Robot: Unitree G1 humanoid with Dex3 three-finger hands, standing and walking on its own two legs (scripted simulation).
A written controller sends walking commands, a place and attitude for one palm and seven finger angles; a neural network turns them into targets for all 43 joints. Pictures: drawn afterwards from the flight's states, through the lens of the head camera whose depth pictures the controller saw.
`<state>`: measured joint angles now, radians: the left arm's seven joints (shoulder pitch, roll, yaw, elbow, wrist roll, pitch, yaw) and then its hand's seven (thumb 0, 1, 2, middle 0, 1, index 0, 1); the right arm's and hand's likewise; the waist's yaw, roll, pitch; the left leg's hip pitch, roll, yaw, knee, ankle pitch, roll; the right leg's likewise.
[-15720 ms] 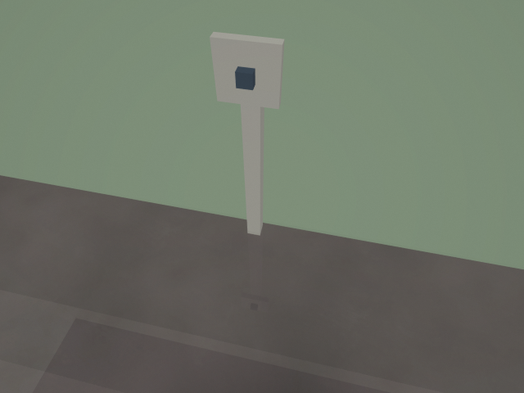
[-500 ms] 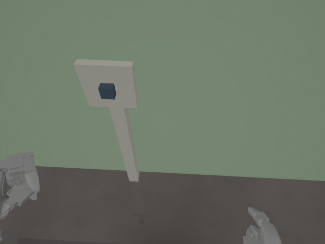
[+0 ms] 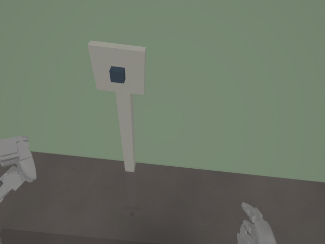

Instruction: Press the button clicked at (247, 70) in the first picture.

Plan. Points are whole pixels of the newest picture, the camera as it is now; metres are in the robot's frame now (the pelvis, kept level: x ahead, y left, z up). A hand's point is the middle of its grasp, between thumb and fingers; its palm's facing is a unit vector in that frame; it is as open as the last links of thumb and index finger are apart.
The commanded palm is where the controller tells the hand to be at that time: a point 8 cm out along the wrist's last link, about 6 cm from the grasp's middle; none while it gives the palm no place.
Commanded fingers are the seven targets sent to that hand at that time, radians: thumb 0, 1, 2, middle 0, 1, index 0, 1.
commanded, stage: step back with the hand held close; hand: left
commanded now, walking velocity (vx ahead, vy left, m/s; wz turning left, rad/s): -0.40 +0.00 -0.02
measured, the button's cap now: (117, 74) +0.62 +0.19 +0.06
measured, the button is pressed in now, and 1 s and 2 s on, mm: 0 0 0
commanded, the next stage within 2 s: stop stepping back and stand still in 0.50 s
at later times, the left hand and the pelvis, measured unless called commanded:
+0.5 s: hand (1, 239) +0.10 +0.22 +0.19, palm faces +0.40 -0.81 -0.42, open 3.1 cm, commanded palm +0.04 +0.25 +0.19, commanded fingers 0.00 0.90 0.90 -1.30 -1.50 -1.30 -1.50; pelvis -0.08 -0.03 +0.01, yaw +1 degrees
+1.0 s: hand out of the picture +0.00 +0.23 +0.17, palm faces +0.43 -0.82 -0.38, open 3.1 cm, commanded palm -0.06 +0.26 +0.19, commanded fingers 0.00 0.90 0.90 -1.30 -1.50 -1.30 -1.50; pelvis -0.18 -0.02 +0.01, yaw +1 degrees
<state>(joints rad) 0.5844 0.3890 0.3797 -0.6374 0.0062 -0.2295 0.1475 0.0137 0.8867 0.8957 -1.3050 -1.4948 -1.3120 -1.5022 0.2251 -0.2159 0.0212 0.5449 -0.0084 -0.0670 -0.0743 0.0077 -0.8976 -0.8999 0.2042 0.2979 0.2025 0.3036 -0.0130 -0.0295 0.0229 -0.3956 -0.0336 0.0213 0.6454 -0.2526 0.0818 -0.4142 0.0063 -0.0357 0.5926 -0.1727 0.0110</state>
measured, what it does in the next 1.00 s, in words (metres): walks backwards: left foot, then right foot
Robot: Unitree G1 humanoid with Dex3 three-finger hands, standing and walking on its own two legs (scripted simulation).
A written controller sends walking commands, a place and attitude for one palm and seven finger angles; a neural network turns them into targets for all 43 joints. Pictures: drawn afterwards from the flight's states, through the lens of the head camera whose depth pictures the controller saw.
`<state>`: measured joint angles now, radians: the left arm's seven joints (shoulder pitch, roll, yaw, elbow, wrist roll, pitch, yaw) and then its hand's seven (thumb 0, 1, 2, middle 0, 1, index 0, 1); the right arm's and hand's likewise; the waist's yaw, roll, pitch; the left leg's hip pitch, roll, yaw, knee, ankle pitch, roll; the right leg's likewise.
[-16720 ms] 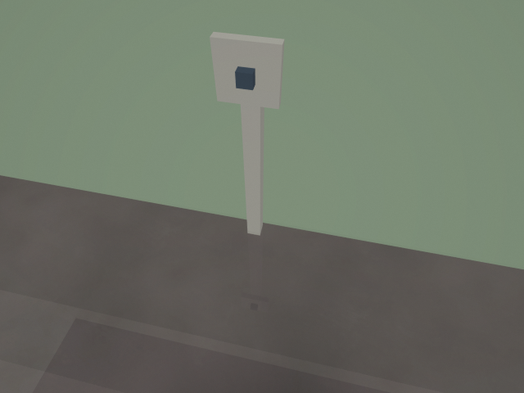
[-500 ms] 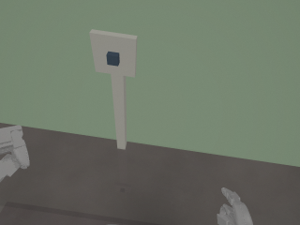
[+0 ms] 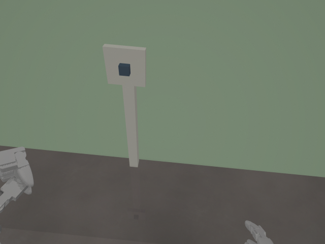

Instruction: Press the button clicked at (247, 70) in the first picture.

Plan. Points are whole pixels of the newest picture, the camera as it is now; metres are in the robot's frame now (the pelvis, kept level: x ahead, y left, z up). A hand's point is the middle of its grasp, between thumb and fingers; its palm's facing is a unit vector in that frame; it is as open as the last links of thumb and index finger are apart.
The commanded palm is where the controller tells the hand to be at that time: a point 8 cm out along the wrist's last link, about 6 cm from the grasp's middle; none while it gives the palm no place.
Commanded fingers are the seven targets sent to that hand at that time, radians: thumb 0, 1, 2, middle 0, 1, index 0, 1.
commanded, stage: stop stepping back and stand still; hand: left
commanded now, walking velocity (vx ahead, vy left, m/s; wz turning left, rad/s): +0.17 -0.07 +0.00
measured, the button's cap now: (124, 69) +0.81 +0.19 +0.05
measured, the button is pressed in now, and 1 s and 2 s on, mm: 0 0 0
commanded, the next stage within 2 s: let the arm hang, fingers relaxed in 0.30 s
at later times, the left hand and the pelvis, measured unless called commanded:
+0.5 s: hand (46, 208) +0.20 +0.26 +0.04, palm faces +0.26 -0.88 -0.41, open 3.0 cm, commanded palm none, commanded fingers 0.00 0.90 0.90 -1.08 -1.26 -1.08 -1.26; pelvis -0.01 +0.01 +0.00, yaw +4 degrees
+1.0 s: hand out of the picture -0.06 +0.21 -0.16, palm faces +0.08 -0.96 -0.27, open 5.7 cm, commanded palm none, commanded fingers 0.00 0.90 0.90 -0.20 -0.30 -0.20 -0.30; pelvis -0.03 +0.00 +0.01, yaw +4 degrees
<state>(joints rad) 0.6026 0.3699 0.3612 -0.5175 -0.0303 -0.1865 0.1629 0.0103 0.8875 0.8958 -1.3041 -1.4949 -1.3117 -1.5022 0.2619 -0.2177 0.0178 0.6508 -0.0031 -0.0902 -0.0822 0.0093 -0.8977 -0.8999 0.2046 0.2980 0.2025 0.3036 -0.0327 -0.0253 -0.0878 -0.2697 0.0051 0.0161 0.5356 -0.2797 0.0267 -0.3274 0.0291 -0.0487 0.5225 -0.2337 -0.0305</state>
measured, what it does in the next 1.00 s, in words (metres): stands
